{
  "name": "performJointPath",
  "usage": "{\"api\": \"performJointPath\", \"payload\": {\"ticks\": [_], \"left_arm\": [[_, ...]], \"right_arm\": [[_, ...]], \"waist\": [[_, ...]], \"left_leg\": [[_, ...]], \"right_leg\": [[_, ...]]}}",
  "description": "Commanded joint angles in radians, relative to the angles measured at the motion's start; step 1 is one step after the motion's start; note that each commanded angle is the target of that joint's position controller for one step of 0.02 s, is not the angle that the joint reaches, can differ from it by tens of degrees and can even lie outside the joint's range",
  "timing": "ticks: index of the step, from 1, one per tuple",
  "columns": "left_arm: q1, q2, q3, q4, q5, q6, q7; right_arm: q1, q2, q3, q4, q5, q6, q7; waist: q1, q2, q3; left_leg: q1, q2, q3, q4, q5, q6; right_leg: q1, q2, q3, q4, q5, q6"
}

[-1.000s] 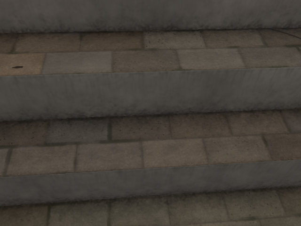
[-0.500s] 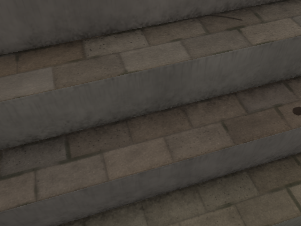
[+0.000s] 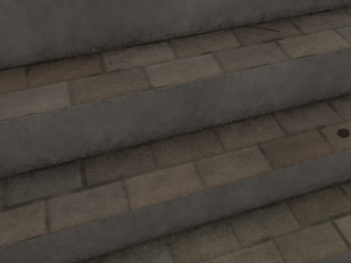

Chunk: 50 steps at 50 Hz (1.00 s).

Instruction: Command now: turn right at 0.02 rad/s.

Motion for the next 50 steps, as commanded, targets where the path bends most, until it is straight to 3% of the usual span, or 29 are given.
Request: {"api": "performJointPath", "payload": {"ticks": [1,13,14,22,43,44,45,46,47,50], "left_arm": [[-0.018,0.097,0.014,-0.030,-0.001,-0.012,0.004],[-0.037,0.095,0.014,-0.003,-0.003,-0.016,0.005],[-0.033,0.073,0.007,0.000,-0.004,-0.013,-0.001],[-0.043,0.089,0.007,0.007,-0.004,-0.009,-0.004],[-0.053,0.099,0.005,0.013,-0.003,-0.009,-0.003],[-0.046,0.082,-0.001,0.018,-0.001,-0.008,-0.003],[0.002,0.013,-0.036,0.045,0.014,-0.019,-0.009],[-0.036,0.033,-0.034,0.042,0.015,-0.031,-0.017],[-0.060,0.054,-0.034,0.036,0.012,-0.039,-0.020],[-0.066,0.077,-0.040,0.038,0.003,-0.057,-0.023]], "right_arm": [[-0.001,-0.099,-0.017,-0.025,0.001,-0.009,0.001],[0.001,-0.112,-0.018,0.006,0.004,-0.008,0.003],[0.006,-0.093,-0.011,0.009,0.002,-0.006,0.010],[0.008,-0.120,-0.013,0.014,0.003,-0.005,0.014],[0.022,-0.126,-0.013,0.020,0.003,-0.006,0.012],[0.028,-0.110,-0.007,0.026,0.000,-0.006,0.011],[0.022,-0.051,0.018,0.031,-0.007,-0.004,-0.012],[-0.026,-0.077,0.018,0.013,-0.002,-0.007,-0.020],[-0.045,-0.106,0.014,0.006,-0.001,-0.011,-0.023],[-0.040,-0.120,0.015,0.008,0.008,-0.024,-0.016]], "waist": [[-0.004,-0.005,-0.019],[-0.008,0.003,-0.042],[-0.008,0.002,-0.037],[-0.012,0.000,-0.048],[-0.014,0.001,-0.041],[-0.012,0.004,-0.062],[0.011,-0.015,-0.087],[0.008,-0.039,-0.046],[0.007,-0.026,-0.041],[0.002,0.005,-0.042]], "left_leg": [[-0.103,0.106,-0.109,-0.119,-0.061,0.003],[-0.082,0.102,-0.109,-0.111,0.028,0.007],[-0.078,0.108,-0.108,-0.107,0.057,0.004],[-0.060,0.111,-0.114,-0.099,0.087,0.002],[-0.059,0.110,-0.122,-0.107,0.078,0.006],[-0.052,0.107,-0.122,-0.127,0.022,0.006],[-0.020,0.151,-0.169,-0.176,-0.031,0.014],[-0.022,0.145,-0.178,-0.192,-0.044,0.016],[-0.013,0.144,-0.177,-0.197,-0.032,0.016],[0.029,0.144,-0.171,-0.205,0.024,0.015]], "right_leg": [[0.083,-0.103,0.122,-0.062,-0.030,-0.017],[0.104,-0.105,0.116,-0.048,0.055,-0.023],[0.107,-0.113,0.113,-0.043,0.086,-0.021],[0.112,-0.112,0.109,-0.036,0.102,-0.022],[0.109,-0.114,0.106,-0.036,0.092,-0.014],[0.122,-0.113,0.105,-0.053,0.046,-0.013],[0.145,-0.146,0.118,-0.111,-0.004,0.006],[0.131,-0.133,0.121,-0.124,0.008,0.014],[0.129,-0.134,0.122,-0.130,0.022,0.016],[0.123,-0.139,0.122,-0.145,0.059,0.009]]}}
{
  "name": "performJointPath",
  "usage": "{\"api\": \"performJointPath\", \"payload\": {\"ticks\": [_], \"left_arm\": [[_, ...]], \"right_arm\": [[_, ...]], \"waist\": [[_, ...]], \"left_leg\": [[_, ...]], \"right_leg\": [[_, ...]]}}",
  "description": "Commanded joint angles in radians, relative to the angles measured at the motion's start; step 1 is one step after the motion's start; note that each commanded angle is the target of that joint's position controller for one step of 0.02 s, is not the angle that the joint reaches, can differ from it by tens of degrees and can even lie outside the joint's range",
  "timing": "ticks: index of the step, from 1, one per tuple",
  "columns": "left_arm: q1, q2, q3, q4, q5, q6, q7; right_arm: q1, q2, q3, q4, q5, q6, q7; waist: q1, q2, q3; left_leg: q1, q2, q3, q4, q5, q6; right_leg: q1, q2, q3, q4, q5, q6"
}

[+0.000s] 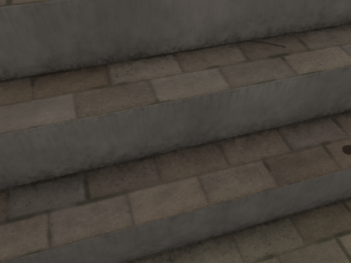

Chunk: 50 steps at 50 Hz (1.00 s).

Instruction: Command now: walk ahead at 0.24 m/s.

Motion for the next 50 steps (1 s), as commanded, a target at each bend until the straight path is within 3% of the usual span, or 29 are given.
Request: {"api": "performJointPath", "payload": {"ticks": [1,6,7,9,11,13,16,19,31,32,35,36,42,50], "left_arm": [[-0.040,0.099,0.003,-0.038,-0.006,-0.030,-0.001],[-0.049,0.092,-0.010,-0.049,-0.011,-0.040,0.005],[-0.079,0.172,0.020,-0.067,-0.024,-0.028,0.010],[-0.085,0.125,0.012,-0.086,-0.021,-0.021,0.016],[-0.081,0.100,0.009,-0.093,-0.016,-0.023,0.015],[-0.087,0.100,0.008,-0.104,-0.008,-0.030,0.006],[-0.093,0.118,0.011,-0.119,-0.011,-0.034,-0.002],[-0.106,0.132,0.012,-0.133,-0.012,-0.031,-0.003],[-0.161,0.146,0.009,-0.175,-0.005,-0.027,-0.008],[-0.171,0.089,-0.022,-0.176,-0.009,-0.044,-0.002],[-0.184,0.127,-0.025,-0.178,-0.013,-0.059,-0.001],[-0.166,0.134,-0.027,-0.174,-0.009,-0.057,0.001],[-0.188,0.138,-0.038,-0.177,-0.012,-0.059,-0.005],[-0.129,0.156,-0.041,-0.139,-0.005,-0.054,-0.012]], "right_arm": [[-0.053,-0.108,-0.012,-0.053,0.007,-0.024,-0.001],[-0.050,-0.091,-0.006,-0.056,0.001,-0.026,0.003],[-0.035,-0.173,-0.032,-0.055,0.013,-0.016,0.020],[-0.050,-0.125,-0.024,-0.067,0.008,-0.014,0.028],[-0.065,-0.114,-0.023,-0.077,0.008,-0.016,0.030],[-0.076,-0.111,-0.020,-0.091,-0.004,-0.022,0.038],[-0.079,-0.134,-0.023,-0.103,-0.002,-0.025,0.044],[-0.082,-0.143,-0.023,-0.111,-0.001,-0.026,0.046],[-0.095,-0.153,-0.021,-0.126,-0.001,-0.026,0.046],[-0.159,-0.085,0.008,-0.149,0.005,-0.033,0.017],[-0.171,-0.154,0.002,-0.156,0.010,-0.041,0.003],[-0.151,-0.154,0.003,-0.151,0.009,-0.038,0.004],[-0.171,-0.145,0.015,-0.146,0.010,-0.036,0.013],[-0.147,-0.159,0.012,-0.112,0.008,-0.028,0.019]], "waist": [[0.006,0.011,-0.006],[-0.004,0.027,0.000],[-0.025,0.053,0.034],[-0.015,0.045,0.010],[-0.009,0.031,-0.006],[-0.010,-0.005,-0.043],[-0.008,-0.006,-0.097],[-0.007,-0.008,-0.101],[-0.008,0.009,-0.088],[0.008,-0.018,-0.075],[0.001,-0.004,-0.123],[0.000,0.019,-0.130],[-0.007,0.015,-0.092],[0.000,0.006,-0.059]], "left_leg": [[-0.037,0.155,-0.148,-0.111,0.030,0.002],[0.000,0.160,-0.132,-0.095,0.128,0.000],[-0.022,0.102,-0.094,-0.069,0.080,-0.009],[-0.046,0.108,-0.108,-0.072,0.038,0.002],[-0.037,0.114,-0.116,-0.058,0.101,0.013],[-0.011,0.125,-0.118,-0.036,0.244,0.011],[0.028,0.130,-0.111,-0.014,0.385,0.003],[0.033,0.130,-0.114,-0.015,0.413,0.002],[0.042,0.136,-0.120,-0.040,0.421,-0.014],[0.048,0.180,-0.138,-0.080,0.487,-0.015],[0.113,0.189,-0.149,-0.082,0.554,-0.018],[0.122,0.188,-0.138,-0.076,0.530,-0.021],[0.089,0.186,-0.148,-0.116,0.366,-0.021],[0.050,0.178,-0.137,-0.087,0.285,-0.019]], "right_leg": [[0.040,-0.131,0.125,-0.065,0.069,-0.011],[0.027,-0.142,0.122,-0.074,0.094,-0.019],[-0.010,-0.089,0.098,-0.032,0.035,-0.027],[-0.012,-0.090,0.090,-0.014,-0.007,-0.035],[-0.010,-0.091,0.085,0.015,0.030,-0.036],[0.003,-0.104,0.089,0.038,0.143,-0.037],[0.041,-0.115,0.092,0.064,0.248,-0.035],[0.056,-0.117,0.092,0.072,0.261,-0.032],[0.072,-0.127,0.098,0.048,0.271,-0.017],[0.076,-0.169,0.104,-0.021,0.326,-0.004],[0.097,-0.167,0.105,-0.026,0.357,0.004],[0.101,-0.169,0.106,-0.034,0.338,0.002],[0.084,-0.173,0.111,-0.083,0.239,0.005],[0.064,-0.169,0.102,-0.048,0.196,0.010]]}}
Over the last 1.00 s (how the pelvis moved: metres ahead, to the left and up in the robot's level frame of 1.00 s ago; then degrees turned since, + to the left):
0.03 0.01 0.01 1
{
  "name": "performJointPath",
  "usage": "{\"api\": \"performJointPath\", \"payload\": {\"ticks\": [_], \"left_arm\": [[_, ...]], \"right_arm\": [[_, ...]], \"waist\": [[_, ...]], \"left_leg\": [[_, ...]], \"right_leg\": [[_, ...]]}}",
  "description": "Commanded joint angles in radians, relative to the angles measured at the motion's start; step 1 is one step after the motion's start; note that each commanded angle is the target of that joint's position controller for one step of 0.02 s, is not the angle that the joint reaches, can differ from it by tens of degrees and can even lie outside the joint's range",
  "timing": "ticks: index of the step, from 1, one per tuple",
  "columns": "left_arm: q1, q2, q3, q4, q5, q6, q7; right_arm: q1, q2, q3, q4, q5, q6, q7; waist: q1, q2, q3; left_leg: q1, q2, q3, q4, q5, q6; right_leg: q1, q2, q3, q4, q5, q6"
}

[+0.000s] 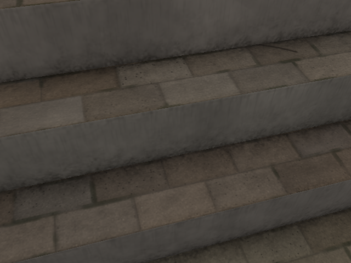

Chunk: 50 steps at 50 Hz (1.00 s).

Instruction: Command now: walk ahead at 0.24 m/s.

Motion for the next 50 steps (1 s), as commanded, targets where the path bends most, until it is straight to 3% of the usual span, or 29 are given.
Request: {"api": "performJointPath", "payload": {"ticks": [1,20,21,22,25,28,29,30,31,33,36,45,50], "left_arm": [[-0.028,0.106,0.017,-0.035,0.001,-0.006,0.001],[0.072,0.124,0.017,0.039,-0.001,0.032,0.007],[0.081,0.192,0.049,0.042,0.003,0.042,0.007],[0.091,0.196,0.056,0.048,0.003,0.050,0.017],[0.108,0.137,0.059,0.047,0.002,0.066,0.033],[0.117,0.134,0.069,0.044,0.003,0.067,0.037],[0.123,0.059,0.033,0.052,0.002,0.058,0.022],[0.112,0.053,0.029,0.054,0.002,0.054,0.017],[0.097,0.073,0.029,0.051,0.004,0.051,0.016],[0.093,0.097,0.028,0.048,0.006,0.045,0.013],[0.086,0.102,0.021,0.037,0.000,0.030,0.010],[0.050,0.083,0.015,-0.002,-0.012,0.003,0.014],[0.021,0.082,0.013,-0.030,-0.013,-0.005,0.011]], "right_arm": [[-0.012,-0.115,-0.023,-0.026,-0.001,-0.004,-0.001],[0.098,-0.123,-0.021,0.035,0.001,0.024,-0.012],[0.136,-0.196,-0.050,0.039,-0.016,0.032,0.017],[0.142,-0.186,-0.054,0.037,-0.022,0.034,0.025],[0.151,-0.123,-0.046,0.030,-0.016,0.028,0.033],[0.163,-0.132,-0.052,0.024,-0.016,0.025,0.027],[0.138,-0.067,-0.023,0.023,-0.003,0.024,-0.007],[0.123,-0.076,-0.019,0.016,-0.003,0.025,-0.021],[0.113,-0.092,-0.018,0.011,-0.006,0.025,-0.026],[0.111,-0.115,-0.019,0.004,-0.007,0.020,-0.024],[0.118,-0.105,-0.014,0.000,-0.003,0.009,-0.016],[0.078,-0.096,-0.010,-0.030,0.005,-0.016,-0.012],[0.040,-0.103,-0.012,-0.049,0.001,-0.015,-0.007]], "waist": [[-0.002,0.005,-0.046],[0.006,0.005,0.005],[-0.013,0.027,0.025],[-0.011,0.018,0.028],[-0.004,0.018,0.020],[-0.003,0.013,-0.001],[0.017,-0.011,-0.036],[0.015,-0.016,-0.005],[0.014,-0.013,0.014],[0.013,0.002,0.028],[0.007,0.008,0.017],[-0.002,0.017,-0.021],[-0.002,0.015,-0.053]], "left_leg": [[-0.008,0.191,-0.110,0.008,0.244,-0.024],[-0.094,0.180,-0.125,0.033,0.125,-0.014],[-0.112,0.129,-0.089,0.052,0.114,-0.019],[-0.139,0.126,-0.090,0.049,0.081,-0.013],[-0.184,0.131,-0.098,0.050,0.070,-0.007],[-0.187,0.135,-0.103,0.058,0.082,-0.005],[-0.155,0.179,-0.148,0.005,0.008,0.000],[-0.163,0.174,-0.152,-0.021,-0.067,-0.001],[-0.168,0.171,-0.156,-0.038,-0.108,0.000],[-0.162,0.168,-0.158,-0.056,-0.119,0.000],[-0.104,0.167,-0.143,-0.040,-0.004,-0.003],[-0.010,0.178,-0.135,-0.011,0.272,-0.006],[0.042,0.189,-0.133,-0.004,0.418,-0.016]], "right_leg": [[0.016,-0.152,0.111,0.013,0.186,-0.004],[-0.004,-0.148,0.122,0.047,0.099,-0.006],[-0.037,-0.097,0.093,0.067,0.062,-0.009],[-0.039,-0.089,0.086,0.074,0.042,-0.013],[-0.020,-0.095,0.093,0.087,0.050,-0.016],[-0.018,-0.098,0.096,0.105,0.055,-0.018],[0.009,-0.133,0.111,0.064,0.030,-0.010],[0.004,-0.127,0.116,0.043,0.002,-0.005],[-0.002,-0.124,0.118,0.034,-0.008,-0.004],[-0.008,-0.122,0.117,0.025,0.004,-0.007],[-0.022,-0.131,0.115,0.013,0.044,-0.011],[-0.019,-0.139,0.111,0.011,0.133,-0.007],[-0.019,-0.145,0.102,0.015,0.177,0.001]]}}
Over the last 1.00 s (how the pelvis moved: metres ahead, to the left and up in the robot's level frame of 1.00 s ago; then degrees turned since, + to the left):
0.02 0.01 0.00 1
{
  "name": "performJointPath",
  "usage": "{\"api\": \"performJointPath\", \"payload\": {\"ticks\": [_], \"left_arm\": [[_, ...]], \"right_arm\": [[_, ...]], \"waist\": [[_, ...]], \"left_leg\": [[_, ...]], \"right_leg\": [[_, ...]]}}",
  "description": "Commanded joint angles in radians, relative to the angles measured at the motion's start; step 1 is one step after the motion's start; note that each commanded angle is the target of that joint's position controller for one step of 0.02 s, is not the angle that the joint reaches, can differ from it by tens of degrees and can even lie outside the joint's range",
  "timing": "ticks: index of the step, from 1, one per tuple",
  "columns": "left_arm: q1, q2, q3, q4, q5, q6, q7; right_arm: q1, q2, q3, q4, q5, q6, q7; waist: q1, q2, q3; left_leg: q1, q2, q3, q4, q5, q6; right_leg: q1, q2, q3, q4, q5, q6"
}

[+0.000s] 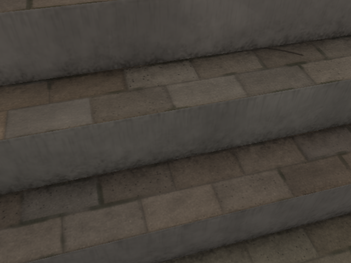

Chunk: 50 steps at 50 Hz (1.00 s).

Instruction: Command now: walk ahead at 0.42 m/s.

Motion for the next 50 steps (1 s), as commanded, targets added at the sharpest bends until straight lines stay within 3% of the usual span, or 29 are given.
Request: {"api": "performJointPath", "payload": {"ticks": [1,22,34,50], "left_arm": [[-0.044,0.099,0.016,-0.060,-0.001,-0.015,0.002],[-0.116,0.128,0.011,-0.112,0.005,-0.018,-0.005],[-0.125,0.133,0.012,-0.116,0.006,-0.021,-0.005],[-0.128,0.133,0.013,-0.109,0.005,-0.021,-0.007]], "right_arm": [[-0.032,-0.114,-0.021,-0.049,0.001,-0.010,-0.001],[-0.100,-0.135,-0.018,-0.072,-0.002,-0.009,0.007],[-0.115,-0.138,-0.015,-0.063,0.004,-0.014,0.003],[-0.124,-0.145,-0.012,-0.055,0.003,-0.015,0.003]], "waist": [[-0.002,0.013,-0.047],[-0.005,0.007,-0.070],[-0.004,0.006,-0.056],[-0.003,0.005,-0.058]], "left_leg": [[0.045,0.214,-0.134,-0.002,0.422,-0.040],[0.042,0.215,-0.141,-0.021,0.393,-0.046],[-0.002,0.205,-0.148,-0.037,0.264,-0.042],[0.003,0.207,-0.153,-0.032,0.291,-0.042]], "right_leg": [[-0.002,-0.120,0.092,-0.007,0.194,-0.024],[0.025,-0.134,0.085,-0.020,0.203,-0.014],[0.050,-0.135,0.094,-0.036,0.174,-0.014],[0.052,-0.136,0.091,-0.036,0.178,-0.012]]}}
Over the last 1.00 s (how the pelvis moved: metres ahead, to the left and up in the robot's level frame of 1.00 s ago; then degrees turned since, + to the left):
0.00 0.02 0.00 0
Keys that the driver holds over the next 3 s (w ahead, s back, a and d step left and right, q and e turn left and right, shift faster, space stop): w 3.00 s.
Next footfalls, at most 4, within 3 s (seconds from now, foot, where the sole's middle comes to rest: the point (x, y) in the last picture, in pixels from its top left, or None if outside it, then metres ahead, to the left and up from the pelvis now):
none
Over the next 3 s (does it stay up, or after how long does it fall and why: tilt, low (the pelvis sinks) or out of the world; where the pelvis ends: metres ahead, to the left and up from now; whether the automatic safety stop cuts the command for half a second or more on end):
stays up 0.00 0.00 0.00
